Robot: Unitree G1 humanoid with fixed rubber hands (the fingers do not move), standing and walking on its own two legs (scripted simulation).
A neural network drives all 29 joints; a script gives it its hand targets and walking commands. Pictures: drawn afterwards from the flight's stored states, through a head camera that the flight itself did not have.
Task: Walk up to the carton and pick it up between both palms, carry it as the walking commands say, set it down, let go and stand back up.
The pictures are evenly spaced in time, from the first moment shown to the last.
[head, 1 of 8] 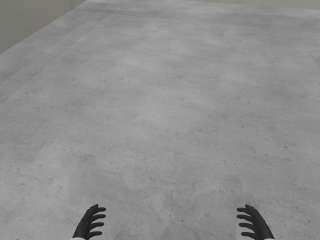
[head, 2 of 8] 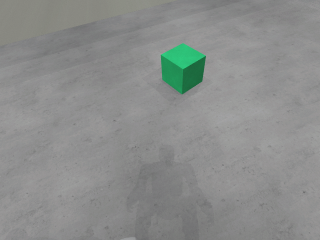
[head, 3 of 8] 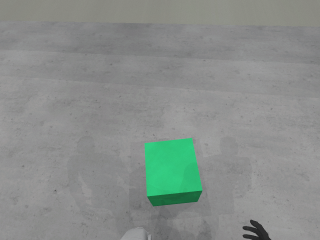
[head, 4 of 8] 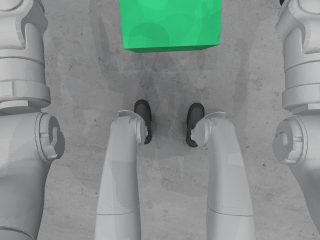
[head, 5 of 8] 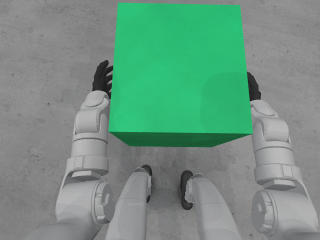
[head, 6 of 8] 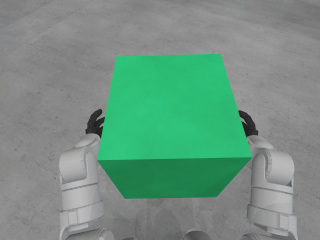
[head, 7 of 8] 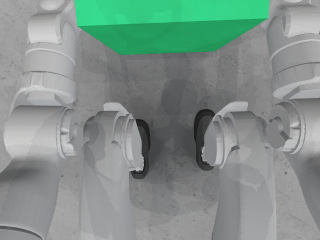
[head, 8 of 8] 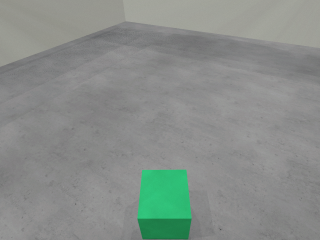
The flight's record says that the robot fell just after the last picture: no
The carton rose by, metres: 0.66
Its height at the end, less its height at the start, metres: +0.00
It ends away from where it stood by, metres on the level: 1.25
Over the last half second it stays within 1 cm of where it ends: yes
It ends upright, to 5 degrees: yes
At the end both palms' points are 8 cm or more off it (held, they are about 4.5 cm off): yes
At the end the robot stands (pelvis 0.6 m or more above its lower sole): yes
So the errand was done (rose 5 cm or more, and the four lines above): yes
